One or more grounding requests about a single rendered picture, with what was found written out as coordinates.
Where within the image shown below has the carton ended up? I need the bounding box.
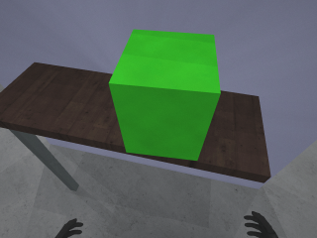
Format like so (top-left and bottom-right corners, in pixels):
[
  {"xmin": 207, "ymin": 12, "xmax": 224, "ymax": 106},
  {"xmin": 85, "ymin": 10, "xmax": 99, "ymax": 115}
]
[{"xmin": 108, "ymin": 29, "xmax": 221, "ymax": 161}]

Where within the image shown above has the table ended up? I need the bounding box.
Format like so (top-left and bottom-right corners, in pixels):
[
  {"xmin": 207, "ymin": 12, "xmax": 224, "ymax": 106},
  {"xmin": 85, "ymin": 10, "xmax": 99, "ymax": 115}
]
[{"xmin": 0, "ymin": 62, "xmax": 271, "ymax": 191}]

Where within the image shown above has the left robot hand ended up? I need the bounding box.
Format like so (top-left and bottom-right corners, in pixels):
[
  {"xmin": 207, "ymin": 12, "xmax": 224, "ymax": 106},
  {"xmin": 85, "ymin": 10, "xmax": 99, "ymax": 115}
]
[{"xmin": 54, "ymin": 218, "xmax": 83, "ymax": 238}]

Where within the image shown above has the right robot hand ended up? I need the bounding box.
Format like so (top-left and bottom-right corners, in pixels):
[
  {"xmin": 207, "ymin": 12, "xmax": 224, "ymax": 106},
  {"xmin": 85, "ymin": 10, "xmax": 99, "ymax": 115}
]
[{"xmin": 244, "ymin": 211, "xmax": 278, "ymax": 238}]

